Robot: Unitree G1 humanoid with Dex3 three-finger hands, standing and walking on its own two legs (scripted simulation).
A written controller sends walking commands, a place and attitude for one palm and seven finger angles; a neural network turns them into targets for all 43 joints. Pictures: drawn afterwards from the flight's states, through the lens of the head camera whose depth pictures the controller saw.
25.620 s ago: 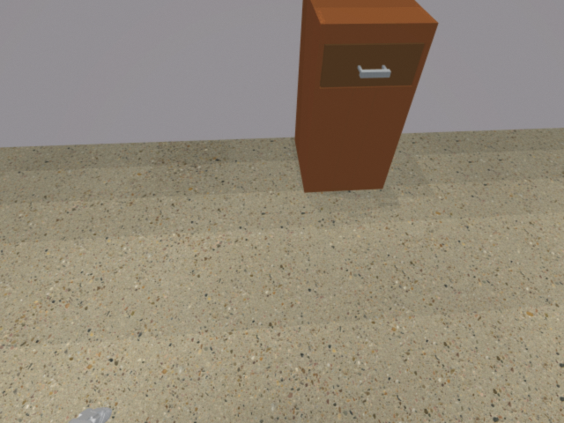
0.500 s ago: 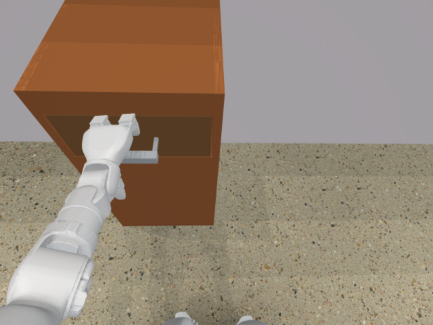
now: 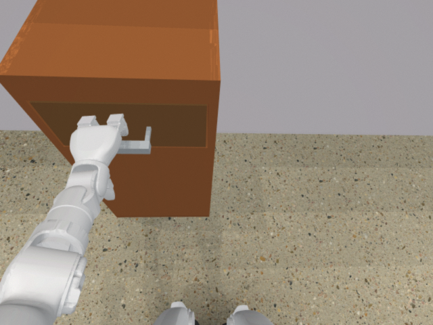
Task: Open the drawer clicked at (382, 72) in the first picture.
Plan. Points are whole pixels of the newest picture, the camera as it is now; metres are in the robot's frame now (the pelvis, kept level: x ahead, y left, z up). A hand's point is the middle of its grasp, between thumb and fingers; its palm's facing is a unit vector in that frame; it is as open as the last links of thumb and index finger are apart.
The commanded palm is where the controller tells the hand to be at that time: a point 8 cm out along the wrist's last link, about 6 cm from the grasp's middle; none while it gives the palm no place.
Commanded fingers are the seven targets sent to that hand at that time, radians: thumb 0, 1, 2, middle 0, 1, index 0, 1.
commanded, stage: lower the fingers behind the handle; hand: left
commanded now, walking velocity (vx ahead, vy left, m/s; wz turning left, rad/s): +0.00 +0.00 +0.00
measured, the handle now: (126, 139) +0.52 +0.19 -0.05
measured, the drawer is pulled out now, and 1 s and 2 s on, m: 0.00 0.00 0.00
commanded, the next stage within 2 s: close the thumb around the handle in 1.14 s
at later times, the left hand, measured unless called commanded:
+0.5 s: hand (109, 158) +0.46 +0.22 -0.04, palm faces -0.07 -0.02 -1.00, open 13.8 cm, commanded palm +0.44 +0.20 +0.00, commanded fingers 0.00 -0.50 0.30 -0.30 -1.20 -0.30 -1.20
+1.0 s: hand (112, 164) +0.46 +0.22 -0.08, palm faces -0.08 -0.03 -1.00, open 13.8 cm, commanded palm +0.45 +0.20 -0.02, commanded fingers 0.00 -0.50 0.30 -0.30 -1.20 -0.30 -1.20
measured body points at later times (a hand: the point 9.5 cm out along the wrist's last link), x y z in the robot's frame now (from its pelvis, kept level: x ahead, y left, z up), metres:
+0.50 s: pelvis -0.01 +0.00 -0.02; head +0.11 +0.02 +0.42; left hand +0.46 +0.22 +0.01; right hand +0.02 -0.27 -0.14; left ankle +0.00 +0.06 -0.68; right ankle -0.02 -0.08 -0.68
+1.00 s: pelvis -0.02 +0.01 -0.04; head +0.12 +0.03 +0.39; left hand +0.46 +0.22 -0.02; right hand +0.00 -0.26 -0.16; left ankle +0.00 +0.06 -0.68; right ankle -0.02 -0.08 -0.68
